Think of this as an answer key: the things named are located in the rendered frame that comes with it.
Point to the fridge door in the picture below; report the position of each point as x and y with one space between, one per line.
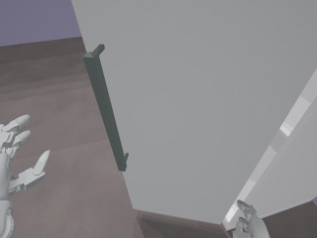
199 89

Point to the handle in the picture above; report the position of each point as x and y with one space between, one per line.
99 86

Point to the right robot hand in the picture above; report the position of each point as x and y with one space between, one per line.
254 226

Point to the left robot forearm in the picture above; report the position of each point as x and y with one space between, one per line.
7 224

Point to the left robot hand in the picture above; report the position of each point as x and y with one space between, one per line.
9 145

